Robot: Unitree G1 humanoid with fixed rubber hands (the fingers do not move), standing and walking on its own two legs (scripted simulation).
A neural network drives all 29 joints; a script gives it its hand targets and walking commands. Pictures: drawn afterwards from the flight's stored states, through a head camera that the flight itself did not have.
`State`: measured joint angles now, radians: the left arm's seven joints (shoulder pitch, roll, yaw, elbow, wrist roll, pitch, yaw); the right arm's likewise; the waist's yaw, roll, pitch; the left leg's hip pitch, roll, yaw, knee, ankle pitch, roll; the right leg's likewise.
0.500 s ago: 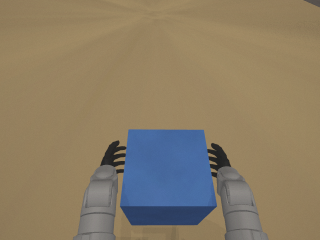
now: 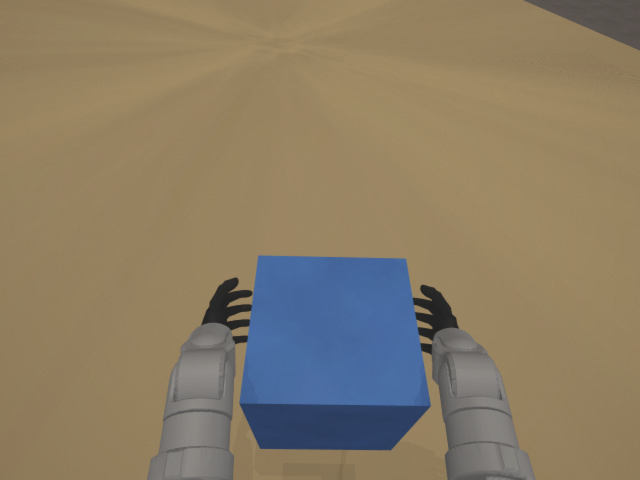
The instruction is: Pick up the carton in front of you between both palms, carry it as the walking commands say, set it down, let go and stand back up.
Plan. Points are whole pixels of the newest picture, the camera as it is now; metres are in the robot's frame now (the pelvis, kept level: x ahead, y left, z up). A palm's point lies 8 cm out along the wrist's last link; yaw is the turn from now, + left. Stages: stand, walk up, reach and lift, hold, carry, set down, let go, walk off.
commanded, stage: hold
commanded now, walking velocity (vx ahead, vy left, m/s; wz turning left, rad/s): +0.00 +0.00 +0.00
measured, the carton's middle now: (328, 359) +0.31 +0.00 -0.05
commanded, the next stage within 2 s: set down in 0.24 s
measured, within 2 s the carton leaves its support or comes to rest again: neither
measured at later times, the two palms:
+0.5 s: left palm (230, 324) +0.32 +0.14 +0.02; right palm (439, 326) +0.32 -0.16 +0.02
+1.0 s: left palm (233, 371) +0.35 +0.16 -0.18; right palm (392, 360) +0.38 -0.13 -0.18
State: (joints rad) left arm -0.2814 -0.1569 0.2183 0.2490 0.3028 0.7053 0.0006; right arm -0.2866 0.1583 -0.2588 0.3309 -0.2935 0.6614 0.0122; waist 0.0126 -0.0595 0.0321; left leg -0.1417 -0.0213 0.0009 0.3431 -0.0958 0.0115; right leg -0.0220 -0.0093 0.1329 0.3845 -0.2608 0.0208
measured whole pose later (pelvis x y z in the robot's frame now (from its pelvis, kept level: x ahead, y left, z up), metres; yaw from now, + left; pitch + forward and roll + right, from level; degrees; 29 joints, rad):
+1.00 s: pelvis -0.04 -0.02 -0.10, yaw +0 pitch +35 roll -2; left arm -0.63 -0.18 0.46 0.40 0.28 0.21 0.04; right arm -0.68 0.10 -0.36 0.57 -0.19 0.18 -0.06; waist 0.05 -0.05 -0.09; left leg -1.37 -0.02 -0.10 0.99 -0.23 -0.04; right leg -1.25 0.10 0.10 1.07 -0.43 0.03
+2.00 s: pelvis -0.09 -0.03 -0.34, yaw -2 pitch +49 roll +0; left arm -1.13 -0.06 0.64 0.58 0.20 0.26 0.12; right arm -1.40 -0.19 -0.15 1.01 -0.12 0.25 -0.11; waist 0.16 -0.06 0.05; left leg -2.28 -0.07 -0.13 1.81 -0.39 -0.13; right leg -2.19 0.20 0.07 1.95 -0.62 0.06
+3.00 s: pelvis -0.08 -0.04 -0.38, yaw -1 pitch +45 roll +5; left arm -1.28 0.12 0.67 0.92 0.14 0.17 0.02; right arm -1.55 -0.24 -0.07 1.20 -0.15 0.18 -0.04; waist 0.20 -0.01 0.21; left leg -2.33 -0.02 -0.06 1.99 -0.45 -0.12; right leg -2.27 0.16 0.07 2.15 -0.67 0.02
